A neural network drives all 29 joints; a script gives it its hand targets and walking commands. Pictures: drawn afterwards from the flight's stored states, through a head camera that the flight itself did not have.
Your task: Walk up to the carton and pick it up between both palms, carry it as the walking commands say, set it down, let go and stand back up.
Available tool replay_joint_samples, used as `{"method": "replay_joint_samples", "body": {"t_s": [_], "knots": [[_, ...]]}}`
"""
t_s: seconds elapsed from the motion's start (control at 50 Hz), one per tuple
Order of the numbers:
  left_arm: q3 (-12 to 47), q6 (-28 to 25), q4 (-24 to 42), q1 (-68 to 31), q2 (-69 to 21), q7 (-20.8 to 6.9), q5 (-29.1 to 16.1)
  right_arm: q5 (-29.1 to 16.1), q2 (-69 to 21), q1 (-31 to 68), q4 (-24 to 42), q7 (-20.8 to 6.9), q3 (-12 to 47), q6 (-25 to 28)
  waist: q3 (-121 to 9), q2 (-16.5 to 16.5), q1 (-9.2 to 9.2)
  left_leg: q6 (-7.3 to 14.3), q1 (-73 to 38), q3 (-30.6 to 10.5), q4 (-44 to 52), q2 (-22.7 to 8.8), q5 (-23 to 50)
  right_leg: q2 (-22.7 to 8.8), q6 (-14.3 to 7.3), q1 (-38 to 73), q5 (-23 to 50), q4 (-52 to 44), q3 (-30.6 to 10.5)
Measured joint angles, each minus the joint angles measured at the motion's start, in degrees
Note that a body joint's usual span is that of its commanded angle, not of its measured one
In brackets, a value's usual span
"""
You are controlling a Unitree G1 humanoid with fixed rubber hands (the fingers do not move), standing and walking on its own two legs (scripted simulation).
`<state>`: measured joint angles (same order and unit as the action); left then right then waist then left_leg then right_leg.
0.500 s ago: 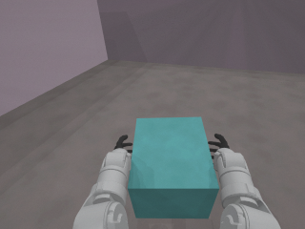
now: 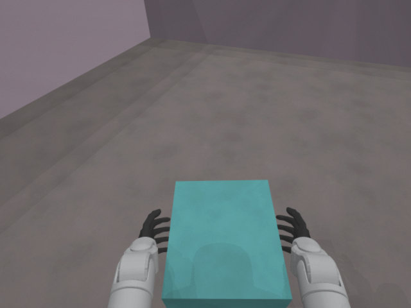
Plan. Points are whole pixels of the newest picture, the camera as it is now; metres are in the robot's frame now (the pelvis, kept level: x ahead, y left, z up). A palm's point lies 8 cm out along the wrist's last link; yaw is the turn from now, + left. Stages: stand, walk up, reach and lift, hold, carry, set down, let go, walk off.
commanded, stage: set down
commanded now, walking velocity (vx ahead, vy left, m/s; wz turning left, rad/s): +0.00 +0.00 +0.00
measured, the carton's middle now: (223, 249) +0.28 +0.01 -0.08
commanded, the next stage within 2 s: none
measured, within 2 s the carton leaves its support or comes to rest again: neither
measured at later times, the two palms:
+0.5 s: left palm (158, 252) +0.26 +0.15 -0.07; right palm (295, 256) +0.26 -0.15 -0.07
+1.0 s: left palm (171, 259) +0.29 +0.14 -0.17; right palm (286, 262) +0.30 -0.16 -0.17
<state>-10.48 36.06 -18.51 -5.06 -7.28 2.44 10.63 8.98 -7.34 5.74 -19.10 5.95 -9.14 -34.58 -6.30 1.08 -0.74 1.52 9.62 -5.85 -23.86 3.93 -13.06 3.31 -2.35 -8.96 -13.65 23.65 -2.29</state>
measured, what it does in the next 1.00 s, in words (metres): lowers itself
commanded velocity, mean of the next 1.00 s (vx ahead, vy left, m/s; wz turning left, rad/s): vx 0.00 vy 0.00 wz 0.00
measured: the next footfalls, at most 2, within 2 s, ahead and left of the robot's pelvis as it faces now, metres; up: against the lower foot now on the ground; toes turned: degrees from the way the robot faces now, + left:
none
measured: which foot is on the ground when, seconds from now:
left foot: down 0.00-1.00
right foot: down 0.00-1.00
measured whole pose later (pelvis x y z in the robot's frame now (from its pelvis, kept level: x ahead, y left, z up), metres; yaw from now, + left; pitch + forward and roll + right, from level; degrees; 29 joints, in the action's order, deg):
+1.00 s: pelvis -0.07 +0.00 -0.11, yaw -2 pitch +27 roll +1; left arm -20.4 15.1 -37.1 -31.7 -7.6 12.0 9.0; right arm 8.5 -5.7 33.6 -39.9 9.9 -21.2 -13.3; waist -9.9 -0.3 -1.1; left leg 0.4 70.1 -2.5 -66.2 5.4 -23.2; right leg 6.1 -1.3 -70.5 -23.4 67.0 -3.8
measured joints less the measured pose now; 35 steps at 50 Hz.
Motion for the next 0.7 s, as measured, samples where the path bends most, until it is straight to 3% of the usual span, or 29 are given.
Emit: {"method": "replay_joint_samples", "body": {"t_s": [0.08, 0.14, 0.28, 0.48, 0.7], "knots": [[-0.05, -0.86, -0.58, -0.40, -0.03, -1.25, 0.49, 0.31, -0.01, 0.40, -0.48, -0.84, -1.32, 0.89, 0.18, -0.30, -0.23, 0.05, 0.65, 0.54, -1.11, -0.11, -0.89, 0.24, 0.00, -0.87, -0.72, 1.22, -0.62], [-0.58, -1.86, -1.11, -1.03, -0.07, -1.01, 0.92, 0.93, -0.12, 1.64, -1.78, -2.87, -2.62, 2.03, 0.55, -0.61, -0.16, 0.05, 1.79, 0.99, -2.24, -0.22, -1.43, 0.47, 0.01, -2.15, -1.11, 2.40, -1.09], [-2.53, -5.54, -5.05, -4.14, -0.36, -0.27, 1.90, 2.68, -0.55, 5.29, -6.92, -4.51, -5.88, 6.46, 0.58, -1.40, -0.27, 0.10, 8.14, 1.93, -6.53, -0.08, -2.52, 0.75, 0.24, -8.94, -2.18, 7.21, -1.89], [-6.70, -13.87, -11.74, -10.95, -1.54, 2.45, 1.43, 3.55, -1.23, 11.86, -12.79, -2.71, -10.58, 14.44, 0.34, -1.07, -0.26, 0.31, 24.26, 2.65, -18.08, 0.83, -4.97, 0.87, 1.03, -25.21, -4.82, 19.06, -2.08], [-8.98, -18.99, -15.77, -19.22, -2.01, 5.14, 0.33, 2.21, 0.95, 21.25, -18.93, 0.66, -12.89, 19.97, -0.12, -1.33, -0.61, 0.07, 41.78, 3.75, -29.41, 1.29, -6.57, 1.64, 1.58, -43.02, -6.39, 30.75, -2.76]]}}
